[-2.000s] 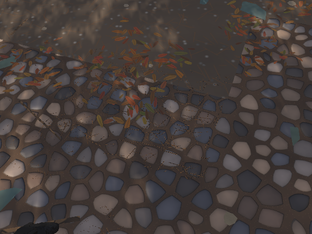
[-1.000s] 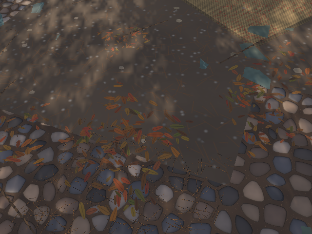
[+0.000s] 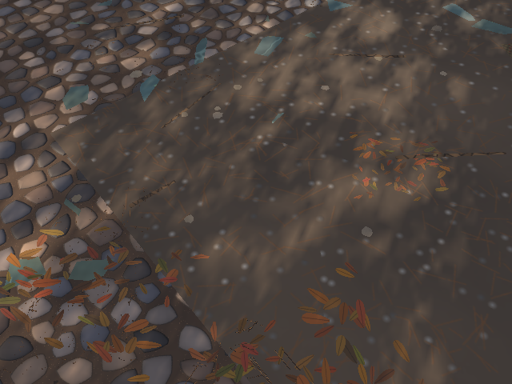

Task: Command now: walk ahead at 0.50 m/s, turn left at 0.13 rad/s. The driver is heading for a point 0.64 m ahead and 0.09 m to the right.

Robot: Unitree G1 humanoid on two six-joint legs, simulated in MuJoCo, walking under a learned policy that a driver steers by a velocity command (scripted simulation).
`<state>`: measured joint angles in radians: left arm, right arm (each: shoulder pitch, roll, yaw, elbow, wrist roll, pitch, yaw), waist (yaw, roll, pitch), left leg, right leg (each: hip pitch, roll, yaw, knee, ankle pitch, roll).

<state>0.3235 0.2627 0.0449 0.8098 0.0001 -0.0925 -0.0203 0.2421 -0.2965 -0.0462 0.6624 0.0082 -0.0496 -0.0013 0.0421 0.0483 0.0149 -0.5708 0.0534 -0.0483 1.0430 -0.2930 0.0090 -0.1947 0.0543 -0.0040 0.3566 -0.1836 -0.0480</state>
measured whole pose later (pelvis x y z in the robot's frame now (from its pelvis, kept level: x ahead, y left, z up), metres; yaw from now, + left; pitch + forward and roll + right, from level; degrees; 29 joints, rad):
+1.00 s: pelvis +0.53 -0.02 -0.01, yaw -16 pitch +2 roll +0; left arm 0.18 0.28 0.05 0.71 0.00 -0.04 -0.02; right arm 0.18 -0.31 -0.05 0.78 0.01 -0.06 -0.01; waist 0.00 0.02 0.08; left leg -0.52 0.08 -0.03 1.15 -0.42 -0.04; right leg -0.32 0.08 -0.02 0.44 -0.14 -0.09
